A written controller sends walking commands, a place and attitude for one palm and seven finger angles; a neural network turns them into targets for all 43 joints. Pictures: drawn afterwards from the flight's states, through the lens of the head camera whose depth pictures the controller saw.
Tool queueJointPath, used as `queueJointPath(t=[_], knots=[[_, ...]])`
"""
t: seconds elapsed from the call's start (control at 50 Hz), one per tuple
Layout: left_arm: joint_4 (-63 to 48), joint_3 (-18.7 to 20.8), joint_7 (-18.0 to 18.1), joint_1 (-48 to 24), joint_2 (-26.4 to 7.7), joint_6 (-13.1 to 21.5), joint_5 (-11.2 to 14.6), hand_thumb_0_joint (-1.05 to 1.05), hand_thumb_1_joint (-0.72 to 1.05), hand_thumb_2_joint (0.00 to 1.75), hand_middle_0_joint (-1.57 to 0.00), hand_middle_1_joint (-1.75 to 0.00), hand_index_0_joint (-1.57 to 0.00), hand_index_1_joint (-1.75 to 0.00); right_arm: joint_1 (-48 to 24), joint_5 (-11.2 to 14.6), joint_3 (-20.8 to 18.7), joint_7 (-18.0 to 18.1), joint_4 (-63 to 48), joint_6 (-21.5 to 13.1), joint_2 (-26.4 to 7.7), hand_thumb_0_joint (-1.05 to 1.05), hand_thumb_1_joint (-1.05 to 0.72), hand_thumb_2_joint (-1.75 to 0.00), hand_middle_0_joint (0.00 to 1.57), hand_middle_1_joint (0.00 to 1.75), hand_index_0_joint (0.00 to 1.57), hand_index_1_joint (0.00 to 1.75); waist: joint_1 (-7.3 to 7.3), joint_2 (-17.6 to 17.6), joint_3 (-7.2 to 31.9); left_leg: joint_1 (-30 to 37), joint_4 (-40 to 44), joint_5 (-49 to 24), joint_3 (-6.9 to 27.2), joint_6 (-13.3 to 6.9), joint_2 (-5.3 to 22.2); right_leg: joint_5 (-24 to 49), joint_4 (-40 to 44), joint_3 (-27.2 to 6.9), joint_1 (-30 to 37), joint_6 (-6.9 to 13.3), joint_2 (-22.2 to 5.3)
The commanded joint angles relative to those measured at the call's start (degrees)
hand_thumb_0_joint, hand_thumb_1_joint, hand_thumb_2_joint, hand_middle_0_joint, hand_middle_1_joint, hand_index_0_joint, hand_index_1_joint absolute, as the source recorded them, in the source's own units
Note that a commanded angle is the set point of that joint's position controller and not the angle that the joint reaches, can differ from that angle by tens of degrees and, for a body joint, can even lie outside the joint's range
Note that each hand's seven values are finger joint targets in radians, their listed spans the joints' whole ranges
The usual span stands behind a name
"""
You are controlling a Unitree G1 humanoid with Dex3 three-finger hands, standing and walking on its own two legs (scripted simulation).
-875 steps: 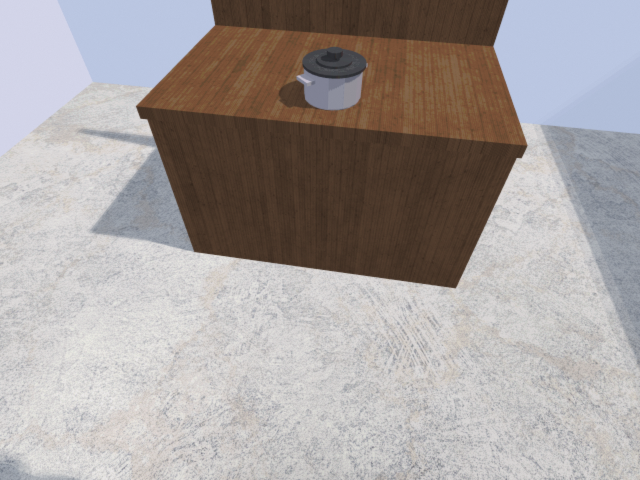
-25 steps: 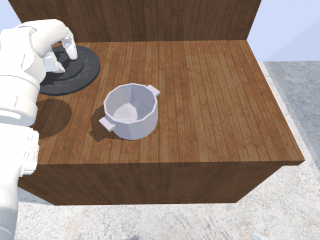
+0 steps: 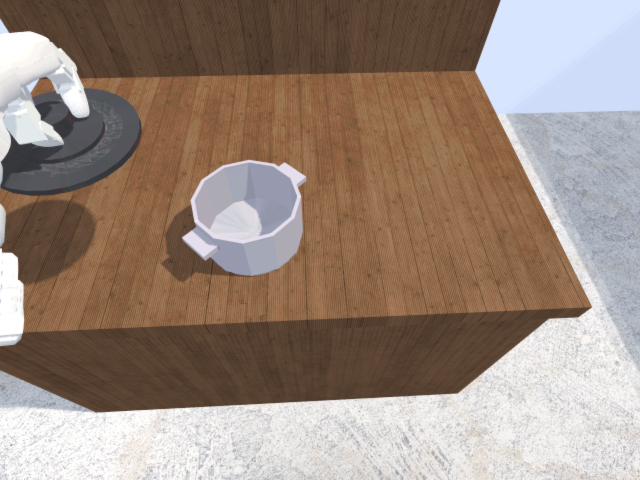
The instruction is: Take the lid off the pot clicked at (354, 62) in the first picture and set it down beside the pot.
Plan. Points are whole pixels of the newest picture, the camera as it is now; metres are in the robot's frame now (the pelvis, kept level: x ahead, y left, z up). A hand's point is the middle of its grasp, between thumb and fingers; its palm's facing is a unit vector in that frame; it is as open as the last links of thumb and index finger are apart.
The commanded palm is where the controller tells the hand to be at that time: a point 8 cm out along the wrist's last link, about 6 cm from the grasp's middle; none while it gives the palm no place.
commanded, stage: move the lid sideways beside the pot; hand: left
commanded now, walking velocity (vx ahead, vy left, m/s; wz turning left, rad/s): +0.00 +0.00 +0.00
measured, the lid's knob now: (51, 118) +0.51 +0.30 +0.17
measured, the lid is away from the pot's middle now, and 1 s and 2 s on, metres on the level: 0.20 0.22 0.22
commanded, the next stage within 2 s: lower the lid onto the table in 0.22 s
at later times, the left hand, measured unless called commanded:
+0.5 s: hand (18, 126) +0.48 +0.32 +0.19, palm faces -0.36 -0.06 -0.93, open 7.3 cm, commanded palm +0.50 +0.30 +0.25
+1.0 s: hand (44, 145) +0.49 +0.31 +0.15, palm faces -0.39 -0.05 -0.92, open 7.3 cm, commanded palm +0.50 +0.30 +0.21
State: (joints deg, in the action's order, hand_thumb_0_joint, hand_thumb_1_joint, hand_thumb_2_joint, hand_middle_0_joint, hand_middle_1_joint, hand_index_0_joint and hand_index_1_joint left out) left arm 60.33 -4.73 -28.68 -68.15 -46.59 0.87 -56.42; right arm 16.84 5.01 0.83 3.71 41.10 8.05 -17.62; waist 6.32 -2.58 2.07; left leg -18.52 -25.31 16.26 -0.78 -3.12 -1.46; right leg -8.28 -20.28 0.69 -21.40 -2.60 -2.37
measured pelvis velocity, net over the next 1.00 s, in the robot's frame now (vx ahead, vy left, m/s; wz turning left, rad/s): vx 0.01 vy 0.01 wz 0.00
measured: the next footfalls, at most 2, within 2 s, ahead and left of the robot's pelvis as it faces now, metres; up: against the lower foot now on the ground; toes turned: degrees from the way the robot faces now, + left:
none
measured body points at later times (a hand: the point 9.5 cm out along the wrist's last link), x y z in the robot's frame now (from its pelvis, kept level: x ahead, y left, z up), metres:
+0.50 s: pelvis +0.01 +0.01 +0.00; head +0.08 +0.02 +0.44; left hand +0.49 +0.32 +0.24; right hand +0.07 -0.26 -0.13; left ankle -0.05 +0.08 -0.74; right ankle +0.01 -0.16 -0.74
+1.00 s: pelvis +0.01 +0.01 +0.00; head +0.10 +0.01 +0.44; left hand +0.50 +0.31 +0.20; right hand +0.05 -0.26 -0.13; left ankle -0.05 +0.08 -0.74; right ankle +0.01 -0.16 -0.74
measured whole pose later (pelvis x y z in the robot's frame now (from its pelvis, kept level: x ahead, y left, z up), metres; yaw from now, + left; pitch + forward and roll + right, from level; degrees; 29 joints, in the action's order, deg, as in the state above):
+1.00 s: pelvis +0.01 +0.01 +0.00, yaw +0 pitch +12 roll -2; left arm 58.6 -3.9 -27.0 -63.5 -45.9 4.9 -56.6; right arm 16.5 3.9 0.0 2.7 40.9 9.6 -16.4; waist 5.4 -2.5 2.6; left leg -21.1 -26.8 17.8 -0.5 -3.9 -1.8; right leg -9.1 -21.0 1.0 -23.5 -2.3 -2.7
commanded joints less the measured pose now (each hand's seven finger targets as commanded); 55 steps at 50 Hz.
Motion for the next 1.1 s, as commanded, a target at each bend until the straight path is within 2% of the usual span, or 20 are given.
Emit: queueJointPath(t=[0.0, 0.08, 0.18, 0.3, 0.36, 0.5, 0.58, 0.62, 0.64, 0.7, 0.74, 0.78, 0.82, 0.84, 0.88, 0.9, 0.94, 1.02, 1.04, 1.08], knots=[[-12.02, 5.33, 2.93, -31.58, -20.03, 0.80, 0.31, 0.00, 0.74, 0.86, -0.88, -1.05, -0.87, -1.04, 1.60, -0.06, -2.87, 0.50, -4.77, -0.80, -9.03, 0.00, -0.90, -0.90, 0.20, 0.30, 0.20, 0.30, -0.63, -3.81, 25.60, 10.94, -0.09, -30.97, 2.11, -0.66, 0.70, 19.10, -2.29, 2.38, 12.28, 4.50, 2.85], [-13.18, 5.43, 2.60, -32.13, -21.57, 1.78, 0.63, 0.00, 0.74, 0.86, -0.88, -1.05, -0.87, -1.04, 1.96, 0.24, -2.83, 0.59, -4.37, -0.43, -9.58, 0.00, -0.90, -0.90, 0.20, 0.30, 0.20, 0.30, -0.57, -4.99, 24.90, 11.22, -0.38, -31.01, 2.15, -0.51, 0.95, 18.31, -1.94, 2.55, 11.41, 4.61, 2.86], [-15.58, 2.87, 2.11, -34.59, -17.68, 2.62, 1.60, 0.00, 0.74, 0.86, -0.88, -1.05, -0.87, -1.04, 2.66, -0.29, -3.33, 0.62, -3.79, -0.93, -9.21, 0.00, -0.90, -0.90, 0.20, 0.30, 0.20, 0.30, 0.45, -8.50, 26.54, 15.77, -1.43, -35.84, 2.86, 0.02, 1.25, 16.86, -1.66, 2.89, 7.32, 4.64, 3.36], [-15.41, 1.95, 1.34, -35.79, -16.18, 2.93, 2.19, 0.00, 0.74, 0.86, -0.88, -1.05, -0.87, -1.04, 3.15, -0.55, -3.24, 0.28, -2.73, -0.98, -9.15, 0.00, -0.90, -0.90, 0.20, 0.30, 0.20, 0.30, 0.68, -7.01, 26.04, 15.51, -1.56, -36.29, 3.10, 0.41, 1.38, 16.65, -1.90, 3.11, 6.72, 4.35, 3.72], [-11.93, 4.72, 2.02, -31.91, -18.68, 3.37, 1.61, 0.00, 0.74, 0.86, -0.88, -1.05, -0.87, -1.04, 3.15, -0.47, -2.90, 0.32, -3.11, -0.99, -8.94, 0.00, -0.90, -0.90, 0.20, 0.30, 0.20, 0.30, -0.07, -5.22, 25.82, 13.42, -2.07, -36.69, 2.92, 0.02, 1.27, 18.50, -2.66, 3.01, 8.37, 4.46, 3.56], [-14.96, 3.61, 2.97, -33.52, -16.47, 3.43, 1.06, 0.00, 0.74, 0.86, -0.88, -1.05, -0.87, -1.04, 2.86, -1.03, -3.29, -0.40, -4.00, -0.43, -8.63, 0.00, -0.90, -0.90, 0.20, 0.30, 0.20, 0.30, -0.02, -7.51, 28.04, 16.20, -2.59, -42.37, 3.74, 1.21, 1.65, 18.67, -3.20, 2.72, 6.57, 4.44, 3.79], [-16.55, 6.09, 3.83, -33.03, -18.45, 3.76, 1.17, 0.00, 0.74, 0.86, -0.88, -1.05, -0.87, -1.04, 3.21, -1.40, -3.71, -0.59, -4.19, -0.61, -8.85, 0.00, -0.90, -0.90, 0.20, 0.30, 0.20, 0.30, -0.66, -7.83, 29.60, 17.25, -3.44, -45.55, 3.92, 1.26, 1.65, 20.26, -3.45, 2.60, 6.93, 4.59, 3.57], [-9.67, 6.88, 4.13, -28.63, -19.21, 3.45, 0.78, 0.00, 0.74, 0.86, -0.88, -1.05, -0.87, -1.04, 3.41, -0.98, -3.05, -0.29, -4.01, -0.24, -8.73, 0.00, -0.90, -0.90, 0.20, 0.30, 0.20, 0.30, -0.58, -2.64, 26.86, 12.26, -2.68, -39.06, 3.05, 0.25, 1.50, 20.32, -3.35, 2.59, 9.14, 4.26, 3.51], [-10.93, 5.29, 4.10, -30.21, -18.01, 3.25, 0.89, 0.00, 0.74, 0.86, -0.88, -1.05, -0.87, -1.04, 3.19, -0.89, -3.03, -0.24, -4.08, -0.04, -8.81, 0.00, -0.90, -0.90, 0.20, 0.30, 0.20, 0.30, -0.42, -3.37, 26.59, 11.35, -1.97, -36.84, 2.59, 0.12, 1.41, 20.35, -3.16, 2.55, 9.51, 4.31, 3.27], [-17.59, 5.76, 4.85, -33.49, -18.33, 3.67, 0.05, 0.00, 0.74, 0.86, -0.88, -1.05, -0.87, -1.04, 3.73, -1.51, -3.69, -0.59, -4.24, -0.36, -8.46, 0.00, -0.90, -0.90, 0.20, 0.30, 0.20, 0.30, -0.55, -8.44, 30.52, 17.45, -3.28, -46.92, 4.13, 1.52, 1.87, 20.97, -3.89, 2.68, 7.14, 4.52, 3.79], [-14.42, 9.56, 5.05, -29.05, -21.77, 3.99, 0.14, 0.00, 0.74, 0.86, -0.88, -1.05, -0.87, -1.04, 3.56, -1.44, -3.55, -0.50, -4.64, -0.16, -8.51, 0.00, -0.90, -0.90, 0.20, 0.30, 0.20, 0.30, -1.21, -5.84, 30.77, 15.81, -3.59, -45.55, 3.76, 0.69, 1.68, 21.87, -4.03, 2.34, 9.44, 4.34, 3.65], [-15.32, 8.81, 5.13, -28.55, -21.22, 4.20, 0.80, 0.00, 0.74, 0.86, -0.88, -1.05, -0.87, -1.04, 3.09, -1.33, -3.67, -0.61, -4.96, 0.24, -8.67, 0.00, -0.90, -0.90, 0.20, 0.30, 0.20, 0.30, -1.34, -5.85, 30.45, 14.37, -3.15, -44.19, 3.38, 0.57, 1.40, 23.09, -3.84, 2.25, 10.40, 4.52, 3.20], [-12.47, 4.70, 4.93, -27.84, -15.46, 3.70, 0.56, 0.00, 0.74, 0.86, -0.88, -1.05, -0.87, -1.04, 3.33, -1.27, -3.71, -0.62, -4.21, 0.25, -8.22, 0.00, -0.90, -0.90, 0.20, 0.30, 0.20, 0.30, -0.33, -6.45, 26.84, 14.84, -3.40, -44.39, 3.53, 0.85, 1.83, 20.40, -3.47, 2.91, 6.22, 4.32, 3.69], [-10.91, 4.72, 4.85, -26.94, -15.58, 3.56, 0.70, 0.00, 0.74, 0.86, -0.88, -1.05, -0.87, -1.04, 3.79, -1.00, -3.59, -0.56, -3.89, 0.40, -8.51, 0.00, -0.90, -0.90, 0.20, 0.30, 0.20, 0.30, -0.12, -4.84, 24.98, 13.68, -3.30, -42.50, 3.37, 0.80, 1.96, 19.44, -3.44, 3.12, 5.61, 4.31, 3.77], [-13.85, 7.08, 5.13, -27.97, -19.34, 4.14, 0.99, 0.00, 0.74, 0.86, -0.88, -1.05, -0.87, -1.04, 3.49, -1.09, -3.73, -0.32, -3.99, 0.64, -9.14, 0.00, -0.90, -0.90, 0.20, 0.30, 0.20, 0.30, -0.73, -5.19, 27.60, 13.44, -3.42, -41.43, 2.85, 0.35, 1.61, 21.29, -3.72, 2.53, 7.88, 4.54, 3.37], [-18.27, 6.91, 5.27, -31.16, -19.56, 4.50, 0.52, 0.00, 0.74, 0.86, -0.88, -1.05, -0.87, -1.04, 3.49, -1.48, -3.85, -0.37, -4.52, 0.72, -8.68, 0.00, -0.90, -0.90, 0.20, 0.30, 0.20, 0.30, -0.64, -7.29, 31.44, 15.67, -3.30, -43.83, 3.28, 0.57, 1.48, 22.17, -3.99, 2.26, 9.01, 4.45, 3.56], [-17.49, 5.99, 5.35, -30.00, -17.06, 4.84, 0.79, 0.00, 0.74, 0.86, -0.88, -1.05, -0.87, -1.04, 4.10, -1.55, -4.08, -0.30, -3.95, 0.48, -8.18, 0.00, -0.90, -0.90, 0.20, 0.30, 0.20, 0.30, -0.19, -9.14, 30.99, 18.60, -4.28, -49.19, 4.17, 1.23, 1.93, 21.51, -4.10, 2.79, 6.21, 4.36, 4.05], [-12.18, 6.81, 5.70, -26.59, -18.50, 5.10, 1.41, 0.00, 0.74, 0.86, -0.88, -1.05, -0.87, -1.04, 3.68, -1.06, -3.44, 0.15, -3.66, 0.92, -8.62, 0.00, -0.90, -0.90, 0.20, 0.30, 0.20, 0.30, -0.37, -4.16, 27.31, 11.68, -3.05, -37.52, 2.36, -0.20, 1.44, 20.83, -3.55, 2.41, 8.84, 4.30, 3.35], [-11.94, 4.34, 5.80, -27.44, -15.73, 4.90, 1.31, 0.00, 0.74, 0.86, -0.88, -1.05, -0.87, -1.04, 3.69, -0.95, -3.44, 0.29, -3.58, 0.77, -8.45, 0.00, -0.90, -0.90, 0.20, 0.30, 0.20, 0.30, 0.08, -5.01, 25.99, 11.42, -2.94, -37.18, 2.29, -0.17, 1.40, 20.56, -3.49, 2.60, 7.53, 4.47, 3.47], [-16.38, 4.19, 6.30, -30.31, -15.77, 5.44, 0.90, 0.00, 0.74, 0.86, -0.88, -1.05, -0.87, -1.04, 4.05, -1.19, -3.92, 0.27, -3.16, 0.56, -8.74, 0.00, -0.90, -0.90, 0.20, 0.30, 0.20, 0.30, 0.15, -8.94, 28.05, 15.80, -4.06, -43.63, 3.13, 0.97, 1.90, 20.34, -4.02, 2.81, 4.81, 4.71, 3.74]])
